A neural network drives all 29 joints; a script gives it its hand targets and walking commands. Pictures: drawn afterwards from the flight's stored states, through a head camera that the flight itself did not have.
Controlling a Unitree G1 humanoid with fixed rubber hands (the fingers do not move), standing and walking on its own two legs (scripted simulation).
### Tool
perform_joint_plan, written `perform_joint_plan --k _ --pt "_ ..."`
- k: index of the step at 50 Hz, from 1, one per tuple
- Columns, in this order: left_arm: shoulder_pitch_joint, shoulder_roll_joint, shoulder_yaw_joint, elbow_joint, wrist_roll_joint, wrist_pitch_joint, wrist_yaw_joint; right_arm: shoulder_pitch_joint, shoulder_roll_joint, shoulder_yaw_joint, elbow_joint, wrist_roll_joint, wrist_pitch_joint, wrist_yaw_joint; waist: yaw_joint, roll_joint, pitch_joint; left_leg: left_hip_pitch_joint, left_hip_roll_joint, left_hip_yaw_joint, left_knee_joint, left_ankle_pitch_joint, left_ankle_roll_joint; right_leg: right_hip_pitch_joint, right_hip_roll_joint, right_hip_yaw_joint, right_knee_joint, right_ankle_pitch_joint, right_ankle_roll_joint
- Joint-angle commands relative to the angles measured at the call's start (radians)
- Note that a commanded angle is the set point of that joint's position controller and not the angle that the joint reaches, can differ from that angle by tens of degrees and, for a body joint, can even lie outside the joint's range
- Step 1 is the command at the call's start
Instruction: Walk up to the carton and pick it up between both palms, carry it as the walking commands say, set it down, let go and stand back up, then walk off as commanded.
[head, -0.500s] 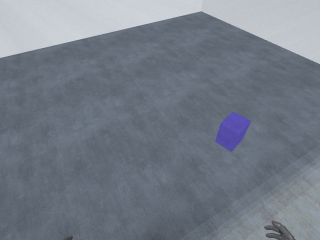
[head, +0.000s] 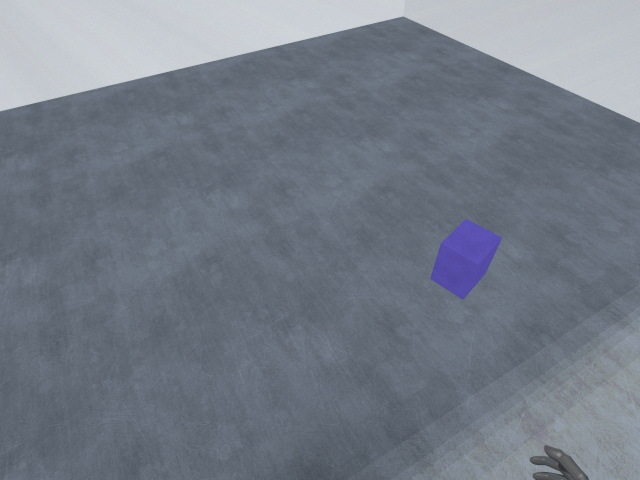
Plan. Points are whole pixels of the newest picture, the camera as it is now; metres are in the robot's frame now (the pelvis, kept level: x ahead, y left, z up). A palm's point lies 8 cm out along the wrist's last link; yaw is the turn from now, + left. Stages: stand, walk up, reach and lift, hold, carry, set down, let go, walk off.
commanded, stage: stand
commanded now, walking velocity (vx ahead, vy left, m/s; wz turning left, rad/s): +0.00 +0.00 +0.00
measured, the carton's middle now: (464, 259) +1.00 -0.48 -0.66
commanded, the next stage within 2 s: walk up in 0.20 s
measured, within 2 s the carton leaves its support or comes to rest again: neither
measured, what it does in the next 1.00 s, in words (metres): steps on the spot: left foot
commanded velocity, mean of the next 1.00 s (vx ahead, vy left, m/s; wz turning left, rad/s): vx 0.02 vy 0.00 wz -0.30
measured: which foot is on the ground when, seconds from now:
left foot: down 0.00-0.56, up 0.58-0.86, down 0.88-1.00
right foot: down 0.00-0.88, up 0.90-1.00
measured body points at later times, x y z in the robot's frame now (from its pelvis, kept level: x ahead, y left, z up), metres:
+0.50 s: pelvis +0.00 -0.01 +0.00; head +0.00 -0.01 +0.45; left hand +0.09 +0.29 -0.12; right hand +0.11 -0.30 -0.11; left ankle +0.03 +0.12 -0.73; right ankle +0.02 -0.12 -0.72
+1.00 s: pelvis -0.01 +0.00 +0.00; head +0.05 +0.00 +0.45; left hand +0.13 +0.27 -0.13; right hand +0.04 -0.29 -0.13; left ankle -0.03 +0.14 -0.73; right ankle +0.01 -0.12 -0.69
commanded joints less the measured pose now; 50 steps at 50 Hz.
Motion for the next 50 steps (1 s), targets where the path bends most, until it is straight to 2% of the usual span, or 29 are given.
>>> perform_joint_plan --k 1,19,20,21,22,23,24,25,26,27,28,29,30,32,33,34,36,39,41,42,43,44,45,46,47,48,49,50 --pt "-0.098 0.201 0.040 -0.036 0.001 -0.005 -0.004 -0.051 -0.202 -0.046 0.018 -0.010 -0.010 -0.005 -0.001 0.024 -0.002 0.065 0.096 -0.116 -0.206 0.027 0.056 0.040 -0.104 0.134 -0.211 0.046 -0.051" --pt "-0.097 0.197 0.035 -0.004 -0.001 -0.005 -0.004 -0.060 -0.202 -0.042 0.054 -0.008 -0.008 -0.003 0.002 0.023 0.000 0.091 0.102 -0.117 -0.250 0.045 0.051 0.065 -0.109 0.132 -0.255 0.071 -0.046" --pt "-0.141 0.086 0.075 -0.071 -0.001 0.060 -0.052 0.208 -0.175 -0.061 0.164 -0.009 0.056 -0.042 -0.065 -0.062 0.085 0.282 0.283 -0.268 -0.242 -0.152 0.083 -0.164 -0.027 0.014 -0.027 -0.062 0.002" --pt "-0.099 0.031 0.055 -0.103 -0.020 0.059 -0.030 0.012 -0.169 -0.069 0.091 -0.012 0.066 -0.036 -0.024 0.183 0.093 0.241 0.278 -0.188 -0.252 0.019 0.061 -0.228 -0.009 -0.007 0.028 0.088 0.003" --pt "-0.083 0.041 0.058 -0.119 -0.008 0.061 -0.024 -0.046 -0.155 -0.072 0.058 -0.013 0.078 -0.031 -0.009 0.246 0.071 0.177 0.288 -0.142 -0.269 -0.001 0.086 -0.173 -0.021 -0.010 0.095 -0.042 -0.004" --pt "-0.052 0.049 0.068 -0.127 -0.003 0.065 -0.024 -0.074 -0.152 -0.072 0.039 -0.016 0.087 -0.027 0.005 0.234 0.068 0.085 0.292 -0.136 -0.267 -0.034 0.102 -0.107 -0.012 -0.004 0.153 -0.110 -0.010" --pt "-0.033 0.058 0.073 -0.136 0.003 0.068 -0.024 -0.093 -0.148 -0.071 0.013 -0.017 0.093 -0.024 0.018 0.210 0.059 0.039 0.297 -0.137 -0.275 -0.118 0.105 -0.088 -0.013 -0.022 0.190 -0.146 -0.013" --pt "0.009 0.041 0.072 -0.133 -0.006 0.069 -0.028 -0.116 -0.136 -0.070 0.000 -0.013 0.092 -0.022 0.035 0.170 0.068 0.007 0.289 -0.087 -0.244 -0.136 0.083 -0.053 -0.018 -0.023 0.120 -0.108 -0.016" --pt "0.027 0.039 0.069 -0.127 -0.005 0.065 -0.031 -0.125 -0.126 -0.066 0.008 -0.012 0.094 -0.021 0.042 0.109 0.079 -0.015 0.240 -0.030 -0.167 -0.175 0.065 -0.011 -0.024 0.004 0.009 -0.073 -0.018" --pt "0.038 0.058 0.072 -0.130 0.001 0.062 -0.030 -0.108 -0.106 -0.063 0.009 -0.012 0.097 -0.021 0.035 -0.018 0.086 -0.047 0.166 0.035 -0.026 -0.208 0.040 0.018 -0.059 0.110 -0.112 -0.017 -0.034" --pt "0.073 0.118 0.081 -0.133 0.013 0.056 -0.025 -0.116 -0.076 -0.062 -0.011 -0.012 0.100 -0.023 0.040 -0.209 0.074 -0.136 0.050 0.087 0.201 -0.236 0.011 0.062 -0.207 0.393 -0.235 0.091 -0.091" --pt "0.097 0.189 0.093 -0.140 0.021 0.056 -0.015 -0.160 -0.055 -0.051 -0.038 -0.011 0.104 -0.032 0.067 -0.273 0.113 -0.261 -0.017 0.035 0.367 -0.327 0.002 0.082 -0.321 0.616 -0.315 0.147 -0.170" --pt "0.100 0.187 0.098 -0.152 0.020 0.052 -0.008 -0.163 -0.047 -0.049 -0.041 -0.016 0.103 -0.034 0.054 -0.214 0.104 -0.258 0.009 -0.022 0.446 -0.297 -0.001 0.076 -0.345 0.642 -0.328 0.224 -0.203" --pt "0.017 0.145 0.091 -0.185 0.011 0.049 -0.001 -0.131 -0.053 -0.058 -0.018 -0.011 0.095 -0.020 0.009 -0.140 0.065 -0.173 0.032 -0.038 0.418 -0.215 -0.014 0.061 -0.280 0.519 -0.314 0.267 -0.179" --pt "0.007 0.125 0.089 -0.187 0.011 0.045 0.002 -0.117 -0.047 -0.057 -0.001 -0.006 0.095 -0.012 0.001 -0.126 0.046 -0.138 0.025 -0.022 0.381 -0.190 -0.022 0.077 -0.240 0.460 -0.294 0.338 -0.170" --pt "0.011 0.114 0.090 -0.188 0.013 0.041 0.002 -0.107 -0.039 -0.055 0.011 -0.003 0.096 -0.007 0.002 -0.139 0.023 -0.111 0.013 -0.004 0.346 -0.179 -0.026 0.095 -0.214 0.420 -0.280 0.384 -0.166" --pt "0.028 0.104 0.091 -0.189 0.018 0.043 0.001 -0.108 -0.022 -0.048 0.006 0.004 0.099 -0.006 0.013 -0.183 0.017 -0.074 0.001 0.015 0.274 -0.175 -0.025 0.092 -0.198 0.413 -0.283 0.397 -0.166" --pt "-0.023 0.115 0.090 -0.207 0.021 0.058 -0.002 -0.098 -0.015 -0.042 -0.009 0.017 0.096 -0.011 0.002 -0.183 0.034 0.044 -0.015 0.041 0.119 -0.180 -0.024 -0.001 -0.169 0.409 -0.281 0.364 -0.154" --pt "-0.069 0.119 0.089 -0.215 0.020 0.067 -0.007 -0.058 -0.018 -0.044 -0.013 0.025 0.088 -0.016 -0.026 -0.185 0.033 0.195 -0.022 0.067 -0.003 -0.179 -0.014 -0.114 -0.144 0.380 -0.245 0.308 -0.133" --pt "-0.094 0.112 0.088 -0.218 0.014 0.070 -0.008 -0.012 -0.026 -0.048 -0.014 0.026 0.080 -0.020 -0.058 -0.164 0.027 0.322 -0.018 0.086 -0.139 -0.128 -0.008 -0.211 -0.104 0.320 -0.176 0.244 -0.096" --pt "-0.101 0.059 0.085 -0.232 0.015 0.065 -0.009 0.043 -0.086 -0.062 -0.007 0.006 0.069 -0.026 -0.087 -0.031 0.000 0.468 0.118 -0.056 -0.292 -0.206 0.019 -0.348 -0.012 0.214 -0.053 0.065 -0.034" --pt "-0.083 -0.033 0.077 -0.259 0.019 0.051 -0.009 0.088 -0.202 -0.078 0.005 -0.025 0.063 -0.031 -0.089 0.352 -0.049 0.558 0.438 -0.395 -0.402 -0.077 0.081 -0.517 0.102 0.021 0.238 -0.270 -0.011" --pt "-0.048 -0.043 0.073 -0.245 0.025 0.045 -0.002 0.043 -0.186 -0.064 0.000 -0.036 0.062 -0.027 -0.022 0.221 -0.030 0.469 0.473 -0.292 -0.299 0.402 0.074 -0.474 0.014 -0.008 0.402 -0.290 -0.004" --pt "-0.101 -0.009 0.077 -0.262 0.005 0.052 0.000 0.003 -0.168 -0.065 0.003 -0.024 0.065 -0.028 -0.041 0.162 -0.048 0.381 0.454 -0.194 -0.288 0.450 0.131 -0.401 -0.018 0.006 0.462 -0.243 0.012" --pt "-0.099 0.012 0.081 -0.254 -0.005 0.057 -0.006 -0.027 -0.124 -0.060 -0.004 -0.020 0.070 -0.023 -0.034 0.156 -0.008 0.295 0.387 -0.070 -0.277 0.398 0.138 -0.333 -0.047 0.004 0.460 -0.144 0.017" --pt "-0.047 0.039 0.085 -0.228 -0.001 0.065 -0.023 -0.046 -0.104 -0.058 -0.018 -0.020 0.071 -0.011 -0.022 0.234 0.001 0.330 0.302 0.015 -0.331 -0.046 0.118 -0.343 -0.052 -0.027 0.403 -0.091 0.008" --pt "0.002 0.056 0.091 -0.204 0.002 0.076 -0.032 -0.082 -0.112 -0.052 -0.034 -0.019 0.079 0.002 0.011 0.237 0.038 0.277 0.242 0.035 -0.360 -0.251 0.115 -0.283 -0.027 -0.085 0.331 -0.114 0.014" --pt "-0.003 0.059 0.086 -0.203 0.004 0.082 -0.036 -0.097 -0.130 -0.055 -0.036 -0.020 0.082 0.003 0.023 0.222 0.089 0.216 0.227 0.057 -0.372 -0.327 0.113 -0.219 -0.024 -0.106 0.254 -0.117 0.010"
